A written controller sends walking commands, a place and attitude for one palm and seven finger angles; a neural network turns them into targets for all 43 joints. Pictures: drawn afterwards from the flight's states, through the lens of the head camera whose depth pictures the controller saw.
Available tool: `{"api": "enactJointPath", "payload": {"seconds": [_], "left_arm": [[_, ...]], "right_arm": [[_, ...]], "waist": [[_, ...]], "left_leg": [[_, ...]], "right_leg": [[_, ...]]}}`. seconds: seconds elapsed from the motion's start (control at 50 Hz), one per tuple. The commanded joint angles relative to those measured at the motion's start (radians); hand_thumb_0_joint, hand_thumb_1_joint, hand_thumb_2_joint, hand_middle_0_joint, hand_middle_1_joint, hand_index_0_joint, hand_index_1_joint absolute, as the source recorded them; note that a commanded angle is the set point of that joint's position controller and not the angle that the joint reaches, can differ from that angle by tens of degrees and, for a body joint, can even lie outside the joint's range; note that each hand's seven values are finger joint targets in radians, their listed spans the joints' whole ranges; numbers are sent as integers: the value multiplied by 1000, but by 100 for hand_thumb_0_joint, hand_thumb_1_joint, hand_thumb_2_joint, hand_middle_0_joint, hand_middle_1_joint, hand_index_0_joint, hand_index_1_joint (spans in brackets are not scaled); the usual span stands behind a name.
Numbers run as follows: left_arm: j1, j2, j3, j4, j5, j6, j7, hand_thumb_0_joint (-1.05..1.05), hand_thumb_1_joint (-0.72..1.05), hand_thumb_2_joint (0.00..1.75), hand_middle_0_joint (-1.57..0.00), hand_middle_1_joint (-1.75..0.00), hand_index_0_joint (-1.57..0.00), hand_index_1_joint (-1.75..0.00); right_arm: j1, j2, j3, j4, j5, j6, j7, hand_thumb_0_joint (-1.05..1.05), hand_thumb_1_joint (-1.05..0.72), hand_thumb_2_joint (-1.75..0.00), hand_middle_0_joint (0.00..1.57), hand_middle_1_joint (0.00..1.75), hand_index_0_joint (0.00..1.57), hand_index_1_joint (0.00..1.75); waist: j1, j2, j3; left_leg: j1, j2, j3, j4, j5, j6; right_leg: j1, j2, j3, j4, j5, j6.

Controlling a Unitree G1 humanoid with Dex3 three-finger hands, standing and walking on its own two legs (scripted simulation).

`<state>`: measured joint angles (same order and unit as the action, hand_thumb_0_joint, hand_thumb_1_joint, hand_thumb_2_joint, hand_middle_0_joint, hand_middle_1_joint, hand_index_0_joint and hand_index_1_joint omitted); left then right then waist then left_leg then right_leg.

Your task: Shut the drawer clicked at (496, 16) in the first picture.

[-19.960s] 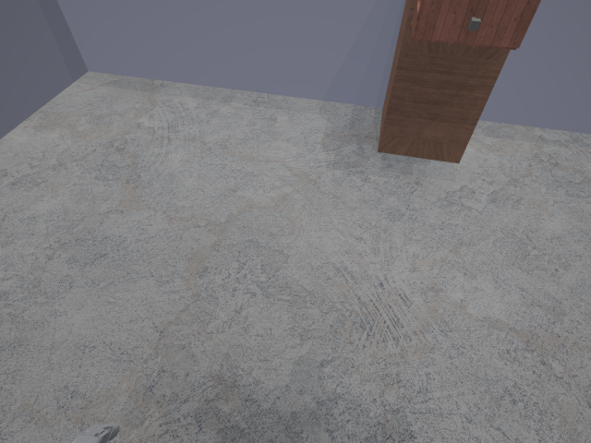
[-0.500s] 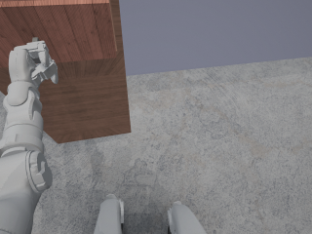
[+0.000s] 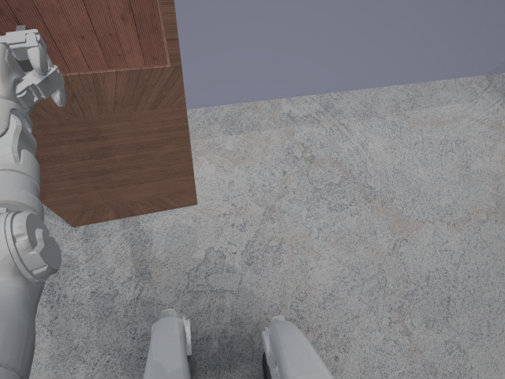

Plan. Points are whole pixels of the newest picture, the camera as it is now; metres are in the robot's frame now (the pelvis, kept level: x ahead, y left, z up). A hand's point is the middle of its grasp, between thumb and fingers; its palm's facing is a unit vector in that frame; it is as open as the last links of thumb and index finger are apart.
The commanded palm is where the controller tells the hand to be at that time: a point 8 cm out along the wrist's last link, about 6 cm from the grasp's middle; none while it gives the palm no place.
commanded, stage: push the drawer shut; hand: left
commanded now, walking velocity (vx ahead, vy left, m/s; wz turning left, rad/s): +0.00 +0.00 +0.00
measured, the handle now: (21, 46) +0.59 +0.29 +0.10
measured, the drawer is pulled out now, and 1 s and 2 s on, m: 0.00 0.00 0.00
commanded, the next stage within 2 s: pull the fist back off the drawer in 0.02 s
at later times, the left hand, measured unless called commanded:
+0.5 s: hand (55, 75) +0.54 +0.23 +0.10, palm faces +0.13 -0.99 -0.02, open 3.3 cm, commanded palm +0.51 +0.27 +0.10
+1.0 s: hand (42, 95) +0.50 +0.24 +0.10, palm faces +0.14 -0.99 -0.01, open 3.2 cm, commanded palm +0.45 +0.28 +0.12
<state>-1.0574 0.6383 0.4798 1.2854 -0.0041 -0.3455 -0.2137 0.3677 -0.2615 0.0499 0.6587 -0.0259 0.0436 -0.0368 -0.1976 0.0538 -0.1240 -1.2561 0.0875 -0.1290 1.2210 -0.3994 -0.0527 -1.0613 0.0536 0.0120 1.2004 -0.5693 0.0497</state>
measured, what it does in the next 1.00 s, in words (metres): stands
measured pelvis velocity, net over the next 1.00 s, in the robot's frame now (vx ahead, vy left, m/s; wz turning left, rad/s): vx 0.03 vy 0.01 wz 0.01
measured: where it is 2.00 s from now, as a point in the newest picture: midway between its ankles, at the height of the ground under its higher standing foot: outside the picture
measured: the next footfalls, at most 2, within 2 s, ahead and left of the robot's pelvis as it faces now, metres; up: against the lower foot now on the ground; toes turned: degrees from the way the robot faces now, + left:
none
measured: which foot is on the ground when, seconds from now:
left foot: down 0.00-1.00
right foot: down 0.00-1.00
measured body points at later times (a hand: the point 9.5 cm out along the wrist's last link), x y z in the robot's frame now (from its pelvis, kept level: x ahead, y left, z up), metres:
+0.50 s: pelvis -0.02 +0.00 -0.01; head +0.13 +0.03 +0.42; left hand +0.52 +0.29 +0.11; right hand -0.04 -0.26 -0.11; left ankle +0.08 +0.15 -0.62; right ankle +0.00 -0.16 -0.62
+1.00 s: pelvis +0.03 +0.01 +0.03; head +0.14 +0.04 +0.46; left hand +0.49 +0.30 +0.11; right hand +0.09 -0.25 -0.09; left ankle +0.08 +0.15 -0.62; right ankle +0.00 -0.16 -0.62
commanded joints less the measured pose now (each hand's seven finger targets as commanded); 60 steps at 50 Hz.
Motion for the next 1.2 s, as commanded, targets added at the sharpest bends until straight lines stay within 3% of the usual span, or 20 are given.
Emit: {"api": "enactJointPath", "payload": {"seconds": [0.0,0.04,0.1,0.18,0.22,0.34,0.38,0.46,0.52,0.6,0.7,0.78,0.82,0.9,0.96,0.98,1.02,1.08,1.14,1.18], "left_arm": [[-626,380,13,-226,-5,-35,39,0,90,90,-140,-160,-140,-160],[-651,391,-1,-233,1,-41,40,0,90,90,-140,-160,-140,-160],[-657,403,-18,-214,-1,-35,39,0,90,90,-140,-160,-140,-160],[-658,459,16,-224,5,-34,31,0,90,90,-140,-160,-140,-160],[-655,443,19,-241,4,-31,29,0,90,90,-140,-160,-140,-160],[-550,441,61,-280,-8,-12,25,0,90,90,-140,-160,-140,-160],[-511,407,51,-287,-18,-2,24,0,90,90,-140,-160,-140,-160],[-427,387,72,-313,-35,1,23,0,90,90,-140,-160,-140,-160],[-340,302,56,-350,-53,-5,22,0,90,90,-140,-160,-140,-160],[-221,261,72,-417,-73,-17,28,0,90,90,-140,-160,-140,-160],[-78,151,44,-485,-102,-32,25,0,90,90,-140,-160,-140,-160],[-136,120,14,-515,-101,-58,33,0,90,90,-140,-160,-140,-160],[-174,65,-37,-579,-101,-84,29,0,90,90,-140,-160,-140,-160],[-148,-7,-84,-501,-110,-80,18,0,90,90,-140,-160,-140,-160],[-17,37,-39,-649,-129,-69,13,0,90,90,-140,-160,-140,-160],[28,18,-53,-710,-140,-57,12,0,90,90,-140,-160,-140,-160],[165,-18,-69,-774,-162,-20,12,0,90,90,-140,-160,-140,-160],[257,-9,-42,-844,-198,31,26,0,90,90,-140,-160,-140,-160],[312,-39,-66,-924,-212,43,31,0,90,90,-140,-160,-140,-160],[361,-50,-70,-940,-223,46,24,0,90,90,-140,-160,-140,-160]], "right_arm": [[176,-197,-60,-41,-2,-20,-28,0,-90,-90,20,30,20,30],[171,-201,-54,-45,-1,-27,-32,0,-90,-90,20,30,20,30],[160,-207,-43,-48,2,-41,-38,0,-90,-90,20,30,20,30],[164,-210,-39,-55,-1,-47,-40,0,-90,-90,20,30,20,30],[168,-207,-43,-59,-4,-48,-34,0,-90,-90,20,30,20,30],[169,-201,-55,-67,-2,-46,-21,0,-90,-90,20,30,20,30],[166,-198,-59,-65,1,-43,-19,0,-90,-90,20,30,20,30],[172,-193,-68,-64,2,-40,-17,0,-90,-90,20,30,20,30],[175,-183,-80,-69,0,-37,-10,0,-90,-90,20,30,20,30],[177,-176,-97,-72,0,-27,-2,0,-90,-90,20,30,20,30],[162,-165,-113,-86,7,-16,6,0,-90,-90,20,30,20,30],[154,-159,-115,-71,8,-14,5,0,-90,-90,20,30,20,30],[148,-153,-118,-71,6,-17,4,0,-90,-90,20,30,20,30],[132,-149,-118,-60,8,-12,5,0,-90,-90,20,30,20,30],[107,-154,-122,-105,17,-4,8,0,-90,-90,20,30,20,30],[92,-149,-121,-121,23,-2,10,0,-90,-90,20,30,20,30],[75,-143,-117,-150,33,-1,15,0,-90,-90,20,30,20,30],[34,-138,-112,-179,49,-1,7,0,-90,-90,20,30,20,30],[-5,-129,-102,-201,57,-14,-2,0,-90,-90,20,30,20,30],[-22,-128,-99,-208,60,-22,-8,0,-90,-90,20,30,20,30]], "waist": [[-76,144,-435],[-81,186,-449],[-91,174,-421],[-72,192,-469],[-62,227,-495],[-14,207,-539],[-13,187,-497],[10,165,-507],[29,167,-517],[55,119,-528],[75,94,-491],[54,101,-449],[51,164,-478],[38,138,-442],[105,179,-570],[111,173,-583],[126,150,-559],[132,34,-453],[132,60,-377],[133,20,-327]], "left_leg": [[485,-24,63,-93,26,96],[491,-23,57,-93,4,95],[446,-18,55,-95,-72,100],[441,-20,51,-90,-71,98],[472,-23,49,-92,-55,95],[489,-23,62,-106,-30,89],[493,-22,65,-123,-42,88],[521,-20,71,-134,17,85],[580,-23,78,-143,80,81],[625,-24,92,-153,191,77],[676,-34,101,-176,272,72],[703,-36,94,-175,300,68],[778,-37,88,-170,352,63],[789,-39,75,-175,350,58],[879,-47,86,-200,446,55],[906,-49,89,-210,480,57],[910,-54,95,-232,505,59],[826,-62,117,-286,399,70],[821,-71,131,-324,342,73],[807,-73,130,-351,290,76]], "right_leg": [[-42,15,-43,-215,126,-51],[-68,13,-43,-205,106,-53],[-79,13,-39,-207,61,-50],[-59,15,-41,-193,57,-55],[-69,17,-46,-186,64,-61],[-11,19,-49,-197,78,-60],[-13,20,-54,-209,74,-57],[18,19,-58,-213,112,-56],[33,20,-62,-222,156,-58],[101,21,-66,-232,251,-55],[140,24,-74,-244,339,-58],[129,20,-71,-244,369,-58],[113,19,-70,-239,391,-66],[90,16,-77,-248,379,-66],[209,18,-74,-255,464,-74],[245,21,-76,-264,499,-73],[306,25,-81,-285,543,-72],[395,25,-78,-337,549,-58],[429,23,-73,-370,532,-57],[447,23,-73,-397,494,-55]]}}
